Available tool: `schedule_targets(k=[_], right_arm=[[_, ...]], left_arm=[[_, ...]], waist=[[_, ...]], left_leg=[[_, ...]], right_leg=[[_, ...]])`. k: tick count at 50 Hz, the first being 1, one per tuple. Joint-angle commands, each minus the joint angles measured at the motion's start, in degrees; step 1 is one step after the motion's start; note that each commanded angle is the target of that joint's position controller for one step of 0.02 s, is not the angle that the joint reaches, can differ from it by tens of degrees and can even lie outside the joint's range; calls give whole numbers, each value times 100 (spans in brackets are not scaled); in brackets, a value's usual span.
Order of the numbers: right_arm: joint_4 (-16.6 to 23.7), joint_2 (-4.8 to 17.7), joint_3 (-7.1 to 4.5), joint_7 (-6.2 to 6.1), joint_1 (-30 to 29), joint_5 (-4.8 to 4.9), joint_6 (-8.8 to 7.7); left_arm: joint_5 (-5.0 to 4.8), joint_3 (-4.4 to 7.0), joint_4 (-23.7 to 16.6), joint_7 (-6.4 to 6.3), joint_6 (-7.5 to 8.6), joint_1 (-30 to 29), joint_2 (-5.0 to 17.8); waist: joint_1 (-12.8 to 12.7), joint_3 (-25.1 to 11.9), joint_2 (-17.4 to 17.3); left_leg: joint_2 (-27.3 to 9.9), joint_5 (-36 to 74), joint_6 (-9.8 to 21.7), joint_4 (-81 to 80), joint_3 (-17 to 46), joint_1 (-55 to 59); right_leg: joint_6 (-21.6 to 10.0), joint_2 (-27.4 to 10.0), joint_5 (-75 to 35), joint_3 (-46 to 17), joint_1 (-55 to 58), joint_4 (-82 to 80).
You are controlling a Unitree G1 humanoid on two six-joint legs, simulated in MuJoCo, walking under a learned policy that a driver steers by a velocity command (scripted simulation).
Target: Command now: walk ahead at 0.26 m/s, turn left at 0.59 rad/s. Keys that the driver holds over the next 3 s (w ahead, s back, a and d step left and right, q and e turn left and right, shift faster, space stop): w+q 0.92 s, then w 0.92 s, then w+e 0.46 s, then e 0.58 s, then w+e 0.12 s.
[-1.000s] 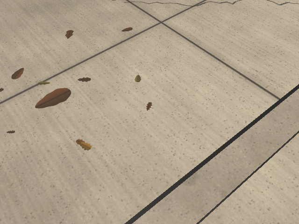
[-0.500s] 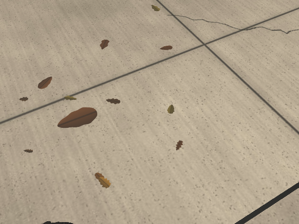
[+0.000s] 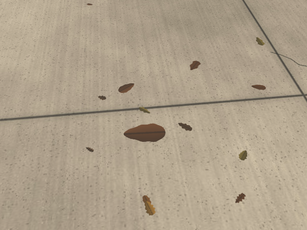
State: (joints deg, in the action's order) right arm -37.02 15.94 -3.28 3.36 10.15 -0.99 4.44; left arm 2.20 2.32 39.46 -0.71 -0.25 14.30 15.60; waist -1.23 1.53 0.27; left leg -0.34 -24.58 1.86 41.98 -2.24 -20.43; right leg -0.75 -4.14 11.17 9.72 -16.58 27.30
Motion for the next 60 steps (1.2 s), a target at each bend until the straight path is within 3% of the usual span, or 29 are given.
schedule_targets(k=[1, 2, 3, 4, 6, 9, 18, 21, 23, 24, 25, 26, 27, 28, 29, 31, 35, 40, 43, 46, 48, 49, 50, 51, 52, 53, 54, 57, 60], right_arm=[[88, 466, -151, 43, 889, -13, -191], [-155, 727, -231, -24, 1539, -61, -266], [62, 1449, -371, -92, 1646, -85, -313], [159, 1341, -370, -220, 1392, -95, -299], [170, 961, -237, -330, 906, -13, -361], [82, 733, -154, -308, 944, 32, -601], [-393, 950, -263, -355, 1854, 27, -747], [-385, 1073, -303, -385, 1609, 31, -751], [-333, 1149, -311, -358, 1262, 45, -772], [-346, 1019, -273, -317, 1230, 90, -808], [-155, 524, -135, -290, 1345, 196, -840], [13, 338, -78, -303, 1717, 177, -809], [-197, 679, -128, -339, 1603, 3, -723], [-244, 697, -137, -275, 1269, -31, -698], [-246, 600, -119, -219, 1061, -22, -680], [-258, 555, -119, -116, 961, -88, -574], [-23, 396, -71, 5, 403, -123, -463], [327, 198, 53, 133, -598, -102, -498], [487, 168, 98, 214, -1088, -107, -509], [500, 288, 50, 141, -997, -163, -495], [249, 453, -47, 40, -90, -221, -544], [-81, 625, -149, -43, 855, -278, -588], [-171, 1147, -288, -154, 1385, -326, -594], [-58, 1542, -374, -199, 1304, -91, -560], [-98, 1324, -356, -266, 1280, 1, -526], [-213, 1081, -284, -320, 1017, 9, -559], [-313, 798, -194, -328, 867, -1, -614], [-423, 472, -49, -288, 636, 29, -783], [-634, 601, -81, -263, 869, 66, -870]], left_arm=[[-39, 318, -376, 27, -1, -329, 940], [-22, 243, -434, 66, -33, -410, 610], [-5, 94, -764, 110, -79, -652, 137], [88, 192, -874, 122, -28, -988, 558], [-42, 256, -663, 226, 121, -674, 753], [86, 246, -310, 265, 147, -409, 661], [-40, 90, -646, 320, 184, -1748, 429], [-90, 101, -675, 276, 239, -1497, 532], [-109, 188, -405, 149, 288, -536, 690], [-45, 280, -244, 60, 359, 193, 923], [101, 387, -247, -48, 396, 1097, 1419], [125, 428, -250, -40, 356, 966, 1763], [44, 343, -255, -22, 327, 529, 1249], [-4, 234, -281, -9, 337, 213, 794], [-4, 175, -243, 3, 359, 69, 583], [-36, 126, -93, -8, 450, 138, 452], [-120, 154, 138, 72, 645, 439, 521], [-113, 143, 349, 89, 634, 501, 523], [-123, 194, 494, 47, 604, 715, 728], [-120, 231, 638, -16, 499, 895, 941], [-113, 242, 716, -48, 389, 1016, 1099], [-113, 211, 673, -45, 355, 983, 1067], [-150, 73, 421, 19, 358, 1218, 555], [-166, 58, 125, 78, 348, 1222, 480], [-112, 144, 61, 70, 341, 513, 812], [-195, 67, 14, 92, 406, 314, 632], [-171, 32, 114, 100, 431, 381, 540], [11, 27, 373, 176, 183, 810, 452], [7, 34, 354, 251, 103, 486, 343]], waist=[[507, -454, 429], [742, -273, -676], [778, 59, -1902], [754, 528, -1130], [282, 672, -913], [216, 175, -639], [672, 231, -669], [439, 131, -705], [-72, -200, -556], [-436, -658, -180], [-723, -1635, 686], [-317, -1800, 1832], [-90, -1031, 950], [-39, -452, 342], [17, -185, 245], [94, -46, 577], [110, 4, 522], [3, 240, 501], [-117, 347, 446], [-11, 163, 480], [389, -437, 514], [820, -944, 263], [833, -1675, -649], [627, -2331, -1391], [832, -1845, -433], [622, -1068, -344], [357, -626, -79], [-70, -409, -169], [-38, -150, -222]], left_leg=[[396, 292, 355, -1277, -412, 1795], [-207, -777, 584, -2222, 792, 2296], [-1862, -2797, 1172, -3357, 3850, 2244], [-1902, -2774, 1474, -3758, 4273, 1587], [-1327, -1438, 1281, -3610, 3153, 1349], [-807, 742, 1148, -3305, 2284, 1681], [-818, 2464, 1217, -2749, 2369, 2026], [-858, 3079, 957, -2431, 2547, 1649], [-600, 3999, 661, -1632, 2432, 1077], [-187, 3928, 488, -454, 2084, 650], [309, 2304, 292, 1341, 1495, -210], [911, -750, 223, 2422, 1038, -1428], [370, -241, 310, 2978, 1074, -1699], [154, 274, 307, 2903, 976, -1641], [-15, 553, 266, 2697, 903, -1537], [-154, 683, 170, 2545, 767, -1421], [-205, 1091, 94, 2402, 659, -1948], [-248, 2176, 34, 825, 211, -1871], [-190, 2211, 213, -147, -210, -1393], [154, 1600, 519, -568, -501, -953], [586, 1131, 799, -871, -501, 243], [621, 1252, 958, -1233, -297, 1570], [-861, 354, 1341, -1383, 1651, 3338], [-2213, 918, 2036, -2241, 4622, 4101], [-1972, 1659, 1861, -2345, 3898, 3816], [-1803, 2419, 1746, -2355, 2995, 3014], [-1497, 3047, 1482, -2446, 2431, 2257], [-998, 3578, 1194, -2824, 1594, 1244], [-848, 3228, 1186, -3250, 1335, 1157]], right_leg=[[-471, -917, 2504, -702, -931, -699], [-173, -437, 2676, -54, -1710, 844], [139, 376, 2631, -40, -3205, 2574], [140, 256, 1837, -1021, -3371, 2996], [225, 40, 766, -1130, -3010, 2888], [306, 117, 169, -972, -2517, 2857], [360, 339, -214, -966, -2412, 1228], [180, 453, -128, -987, -1356, 731], [13, 740, -19, -826, 343, 245], [-152, 418, -68, -1093, 1544, 17], [-467, -1100, 1855, -2811, 2928, -444], [-897, -2148, 2255, -5391, 3169, -1367], [-967, -2020, 2600, -5220, 2392, -1370], [-915, -1754, 2185, -4274, 1732, -1370], [-814, -1440, 1334, -3414, 1339, -1449], [-717, -1085, 111, -2386, 1020, -1580], [-830, -1130, -1347, -1508, 1202, -1740], [-677, -830, -1889, -395, 1139, -1823], [-569, -932, -2182, -92, 1287, -1816], [-464, -1075, -4247, 195, 1943, -1021], [-453, -1103, -5335, 298, 1956, 494], [-354, -963, -4611, 417, 1312, 1785], [-175, -610, -1544, 414, -403, 3658], [56, 440, 1994, -235, -1910, 5380], [24, 173, 1392, -1002, -2430, 5517], [-19, -46, 952, -1014, -2453, 5206], [-45, -223, 800, -1031, -2109, 4627], [22, -317, 737, -1013, -1232, 3892], [106, -329, 203, -900, -1575, 3374]])
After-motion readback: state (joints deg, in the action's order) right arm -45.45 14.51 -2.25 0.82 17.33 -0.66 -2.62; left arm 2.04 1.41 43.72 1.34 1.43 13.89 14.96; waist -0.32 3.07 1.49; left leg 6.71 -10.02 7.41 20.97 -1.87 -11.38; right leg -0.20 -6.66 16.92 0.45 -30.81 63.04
